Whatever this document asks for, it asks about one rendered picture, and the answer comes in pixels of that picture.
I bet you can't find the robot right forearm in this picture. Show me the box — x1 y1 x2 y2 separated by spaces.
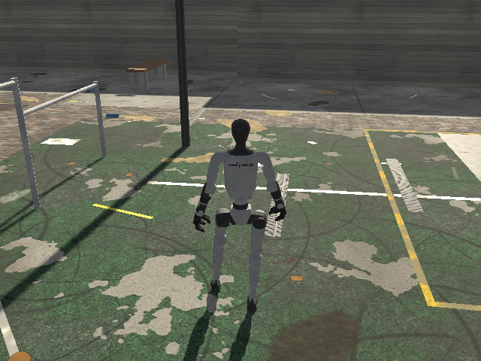
271 181 285 209

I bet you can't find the robot left forearm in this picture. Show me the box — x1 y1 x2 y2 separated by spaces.
195 183 211 217

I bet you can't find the left robot hand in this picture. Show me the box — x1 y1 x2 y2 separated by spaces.
193 214 211 232

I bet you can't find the right robot upper arm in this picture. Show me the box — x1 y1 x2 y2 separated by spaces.
256 152 278 193

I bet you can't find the right robot hand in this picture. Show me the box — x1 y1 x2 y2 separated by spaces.
269 205 286 221

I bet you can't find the left robot foot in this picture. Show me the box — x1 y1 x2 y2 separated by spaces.
210 279 221 293

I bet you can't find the robot torso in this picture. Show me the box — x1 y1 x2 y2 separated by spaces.
223 149 258 226

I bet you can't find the left robot upper arm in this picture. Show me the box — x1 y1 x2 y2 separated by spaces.
204 152 225 195

